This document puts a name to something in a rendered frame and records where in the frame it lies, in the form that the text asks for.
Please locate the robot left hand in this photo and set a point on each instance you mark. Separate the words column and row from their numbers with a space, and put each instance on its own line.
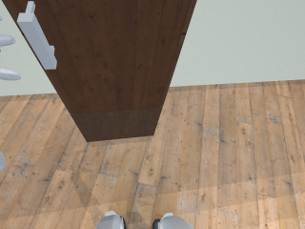
column 5, row 73

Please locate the left robot shin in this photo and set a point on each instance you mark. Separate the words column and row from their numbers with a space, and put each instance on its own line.
column 110, row 213

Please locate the handle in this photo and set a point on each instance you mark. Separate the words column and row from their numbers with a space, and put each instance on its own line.
column 30, row 26

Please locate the left robot thigh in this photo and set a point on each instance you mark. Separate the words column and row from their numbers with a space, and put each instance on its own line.
column 111, row 222

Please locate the cupboard door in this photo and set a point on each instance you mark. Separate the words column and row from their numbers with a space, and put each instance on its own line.
column 112, row 55

